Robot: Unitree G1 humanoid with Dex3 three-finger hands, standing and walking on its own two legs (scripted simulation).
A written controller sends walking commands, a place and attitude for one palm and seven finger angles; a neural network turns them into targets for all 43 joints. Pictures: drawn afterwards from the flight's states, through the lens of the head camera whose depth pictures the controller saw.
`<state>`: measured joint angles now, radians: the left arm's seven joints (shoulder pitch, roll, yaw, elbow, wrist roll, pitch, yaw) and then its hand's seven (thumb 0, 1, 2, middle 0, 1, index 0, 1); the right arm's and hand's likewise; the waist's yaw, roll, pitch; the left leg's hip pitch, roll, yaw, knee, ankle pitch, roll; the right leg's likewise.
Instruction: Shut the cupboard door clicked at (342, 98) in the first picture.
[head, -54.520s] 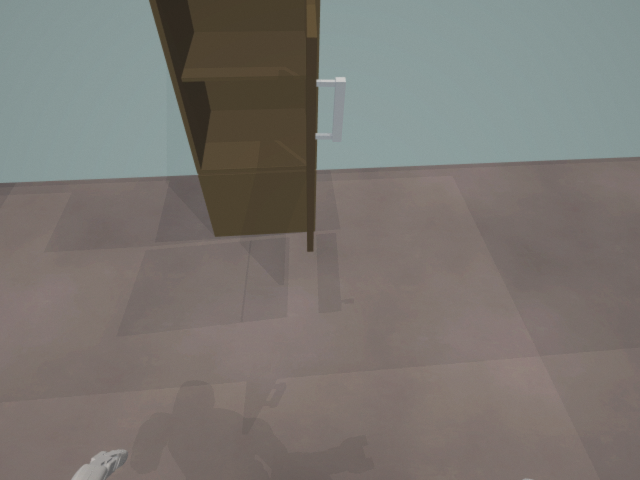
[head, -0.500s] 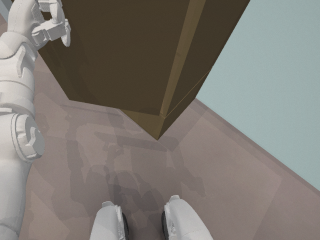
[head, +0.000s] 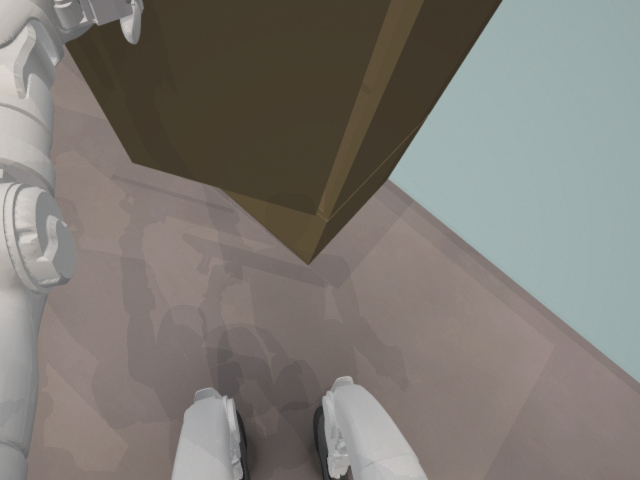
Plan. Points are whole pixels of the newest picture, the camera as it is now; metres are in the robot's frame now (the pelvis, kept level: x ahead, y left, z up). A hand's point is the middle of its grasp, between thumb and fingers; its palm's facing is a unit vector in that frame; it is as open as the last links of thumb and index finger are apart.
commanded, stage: push the door shut along its arc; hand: left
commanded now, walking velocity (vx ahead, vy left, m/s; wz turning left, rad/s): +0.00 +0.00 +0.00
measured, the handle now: out of the picture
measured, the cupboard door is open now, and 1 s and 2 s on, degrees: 27 18 18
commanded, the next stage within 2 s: pull the fist back off the door in 0.10 s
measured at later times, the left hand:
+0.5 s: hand out of the picture +0.62 +0.08 +0.13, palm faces +0.08 -0.99 -0.08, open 3.2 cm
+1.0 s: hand (164, 48) +0.54 +0.09 +0.12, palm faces +0.04 -1.00 +0.00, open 3.1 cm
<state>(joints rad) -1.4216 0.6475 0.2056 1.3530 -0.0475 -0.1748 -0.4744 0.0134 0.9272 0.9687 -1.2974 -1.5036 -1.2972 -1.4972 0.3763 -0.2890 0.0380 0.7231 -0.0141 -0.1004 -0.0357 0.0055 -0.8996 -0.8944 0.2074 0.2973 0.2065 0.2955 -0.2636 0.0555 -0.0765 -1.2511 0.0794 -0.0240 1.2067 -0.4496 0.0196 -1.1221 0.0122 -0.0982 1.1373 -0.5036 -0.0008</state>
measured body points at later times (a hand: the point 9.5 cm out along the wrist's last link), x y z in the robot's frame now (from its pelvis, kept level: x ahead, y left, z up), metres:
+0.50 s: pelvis +0.00 -0.01 +0.00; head +0.18 +0.00 +0.41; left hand +0.61 +0.13 +0.14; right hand -0.06 -0.23 -0.10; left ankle +0.05 +0.11 -0.63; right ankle +0.01 -0.13 -0.63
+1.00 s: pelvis +0.04 -0.02 +0.04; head +0.16 -0.01 +0.48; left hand +0.54 +0.14 +0.12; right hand +0.03 -0.29 -0.07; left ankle +0.05 +0.11 -0.63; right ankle +0.01 -0.13 -0.63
